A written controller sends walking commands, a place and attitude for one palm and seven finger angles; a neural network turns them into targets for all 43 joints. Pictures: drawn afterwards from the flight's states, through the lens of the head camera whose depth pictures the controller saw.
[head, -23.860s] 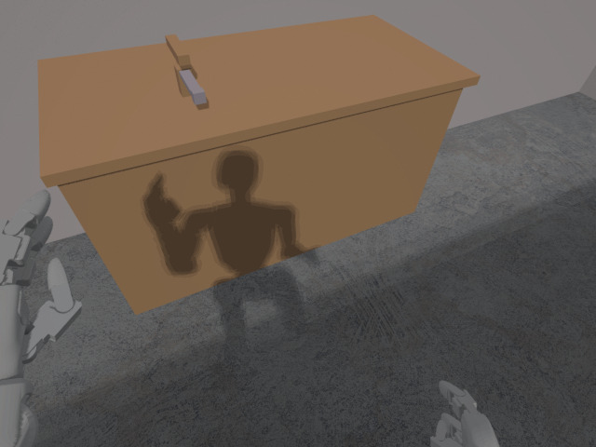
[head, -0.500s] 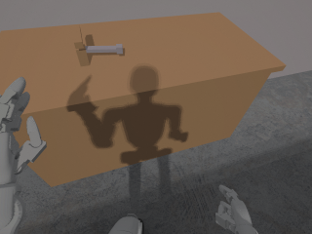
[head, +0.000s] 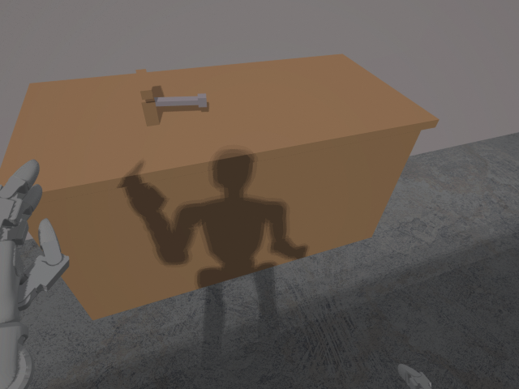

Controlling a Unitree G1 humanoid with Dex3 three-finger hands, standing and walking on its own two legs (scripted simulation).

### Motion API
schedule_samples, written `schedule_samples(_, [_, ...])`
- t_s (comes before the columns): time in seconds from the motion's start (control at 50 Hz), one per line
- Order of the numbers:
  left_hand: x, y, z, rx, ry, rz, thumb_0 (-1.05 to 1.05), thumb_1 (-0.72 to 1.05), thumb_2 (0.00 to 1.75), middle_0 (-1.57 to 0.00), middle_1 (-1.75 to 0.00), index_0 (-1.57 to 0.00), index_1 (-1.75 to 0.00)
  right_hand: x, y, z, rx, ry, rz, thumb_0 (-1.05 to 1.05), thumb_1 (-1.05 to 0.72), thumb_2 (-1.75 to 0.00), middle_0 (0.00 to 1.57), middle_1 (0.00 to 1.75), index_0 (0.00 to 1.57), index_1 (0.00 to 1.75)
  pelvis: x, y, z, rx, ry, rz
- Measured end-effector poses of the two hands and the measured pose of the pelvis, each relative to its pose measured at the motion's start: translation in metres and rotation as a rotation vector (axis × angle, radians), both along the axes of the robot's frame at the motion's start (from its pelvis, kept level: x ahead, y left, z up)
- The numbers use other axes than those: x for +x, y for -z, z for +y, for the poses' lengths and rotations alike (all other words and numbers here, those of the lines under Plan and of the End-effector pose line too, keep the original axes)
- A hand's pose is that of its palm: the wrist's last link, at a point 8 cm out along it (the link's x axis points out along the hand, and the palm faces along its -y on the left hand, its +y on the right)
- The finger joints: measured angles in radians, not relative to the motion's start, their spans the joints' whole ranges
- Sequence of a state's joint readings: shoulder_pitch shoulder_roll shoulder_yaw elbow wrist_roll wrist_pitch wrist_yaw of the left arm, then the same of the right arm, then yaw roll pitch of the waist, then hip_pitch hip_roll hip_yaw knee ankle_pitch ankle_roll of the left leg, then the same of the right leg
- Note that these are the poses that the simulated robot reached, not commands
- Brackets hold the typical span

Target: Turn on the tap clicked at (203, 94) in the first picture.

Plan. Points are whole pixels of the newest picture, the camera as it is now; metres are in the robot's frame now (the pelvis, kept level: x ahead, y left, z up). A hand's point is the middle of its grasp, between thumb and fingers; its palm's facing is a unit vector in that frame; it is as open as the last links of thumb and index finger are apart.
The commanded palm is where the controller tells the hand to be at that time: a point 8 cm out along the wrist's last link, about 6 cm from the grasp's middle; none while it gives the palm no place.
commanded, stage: stop stepping back and stand still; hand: left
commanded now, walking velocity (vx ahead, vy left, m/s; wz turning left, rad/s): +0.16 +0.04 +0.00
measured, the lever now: (202, 100) +0.85 +0.21 +0.05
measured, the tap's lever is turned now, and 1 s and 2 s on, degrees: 79 79 79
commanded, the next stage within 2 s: stand and check the lever's angle in 0.40 s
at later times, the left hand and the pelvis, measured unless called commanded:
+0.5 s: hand (40, 281) +0.19 +0.26 +0.16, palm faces +0.46 -0.82 -0.34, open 7.4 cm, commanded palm +0.13 +0.30 +0.18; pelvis -0.02 +0.01 +0.00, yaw +2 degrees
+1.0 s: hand (46, 260) +0.22 +0.27 +0.16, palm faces +0.42 -0.83 -0.37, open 7.4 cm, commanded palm +0.16 +0.31 +0.18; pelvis +0.01 +0.02 +0.01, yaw +2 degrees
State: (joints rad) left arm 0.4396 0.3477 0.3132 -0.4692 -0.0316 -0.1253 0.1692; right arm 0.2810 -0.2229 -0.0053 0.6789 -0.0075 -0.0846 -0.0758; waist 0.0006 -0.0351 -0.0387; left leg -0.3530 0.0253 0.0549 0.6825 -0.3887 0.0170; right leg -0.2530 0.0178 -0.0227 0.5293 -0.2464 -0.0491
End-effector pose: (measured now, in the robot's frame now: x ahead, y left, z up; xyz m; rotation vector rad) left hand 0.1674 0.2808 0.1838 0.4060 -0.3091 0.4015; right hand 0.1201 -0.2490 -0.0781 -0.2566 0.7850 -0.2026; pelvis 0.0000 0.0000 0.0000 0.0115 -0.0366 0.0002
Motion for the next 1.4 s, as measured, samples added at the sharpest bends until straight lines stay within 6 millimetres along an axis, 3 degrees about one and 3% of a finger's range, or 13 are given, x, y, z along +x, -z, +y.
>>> schedule_samples(0.12, [-0.006, 0.013, 0.01, -0.013, -0.022, 0.032, 0.02, 0.89, 0.9, -0.21, -0.31, -0.21, -0.3, -0.004, 0.007, 0.01, 0.016, 0.019, -0.059, 0.01, -0.91, -0.9, 0.2, 0.3, 0.2, 0.29, -0.014, 0.01, 0.008, -0.008, -0.015, -0.028])
schedule_samples(0.32, [-0.031, 0.002, 0.002, 0.013, -0.049, 0.026, 0.02, 0.89, 0.9, -0.21, -0.31, -0.21, -0.3, 0.0, 0.013, 0.032, 0.095, -0.088, -0.022, 0.01, -0.91, -0.9, 0.2, 0.3, 0.2, 0.29, -0.021, 0.003, -0.001, 0.0, -0.033, -0.022])
schedule_samples(0.5, [-0.022, 0.011, 0.018, -0.007, -0.052, 0.054, 0.02, 0.89, 0.9, -0.21, -0.31, -0.21, -0.3, 0.021, 0.001, 0.034, 0.051, -0.082, -0.073, 0.01, -0.91, -0.9, 0.2, 0.3, 0.2, 0.29, -0.02, 0.004, 0.011, -0.012, -0.036, -0.026])
schedule_samples(0.86, [0.005, 0.009, 0.022, -0.006, -0.026, 0.117, 0.02, 0.89, 0.9, -0.21, -0.31, -0.21, -0.3, 0.055, -0.011, 0.048, 0.065, -0.09, -0.091, 0.01, -0.91, -0.9, 0.2, 0.3, 0.2, 0.29, 0.003, -0.005, 0.02, -0.024, -0.029, 0.013])
schedule_samples(1.4, [0.01, 0.011, 0.039, -0.019, -0.037, 0.133, 0.02, 0.89, 0.9, -0.21, -0.31, -0.21, -0.3, 0.061, -0.013, 0.063, 0.055, -0.094, -0.073, 0.01, -0.91, -0.9, 0.2, 0.3, 0.2, 0.29, 0.008, -0.008, 0.034, -0.03, -0.031, 0.03])
